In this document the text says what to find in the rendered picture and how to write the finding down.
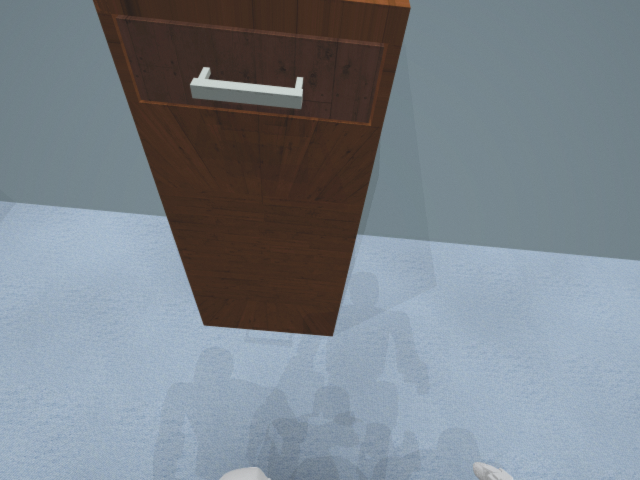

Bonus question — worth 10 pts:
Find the cabinet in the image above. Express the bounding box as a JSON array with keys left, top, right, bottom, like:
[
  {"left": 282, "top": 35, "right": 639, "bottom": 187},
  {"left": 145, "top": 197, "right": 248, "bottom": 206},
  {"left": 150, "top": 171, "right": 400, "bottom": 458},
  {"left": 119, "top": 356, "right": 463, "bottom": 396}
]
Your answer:
[{"left": 93, "top": 0, "right": 411, "bottom": 336}]

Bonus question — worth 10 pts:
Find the handle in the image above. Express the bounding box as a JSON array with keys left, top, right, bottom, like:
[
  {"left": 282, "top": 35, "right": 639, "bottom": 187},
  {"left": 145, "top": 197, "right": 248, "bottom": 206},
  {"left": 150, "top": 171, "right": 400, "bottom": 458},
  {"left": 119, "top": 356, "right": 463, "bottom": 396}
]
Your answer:
[{"left": 190, "top": 67, "right": 303, "bottom": 109}]

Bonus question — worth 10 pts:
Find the drawer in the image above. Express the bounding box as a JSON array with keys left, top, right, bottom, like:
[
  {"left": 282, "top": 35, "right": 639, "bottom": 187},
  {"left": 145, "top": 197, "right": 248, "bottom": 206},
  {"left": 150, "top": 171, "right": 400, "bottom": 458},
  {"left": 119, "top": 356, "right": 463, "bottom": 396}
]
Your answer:
[{"left": 116, "top": 15, "right": 384, "bottom": 123}]

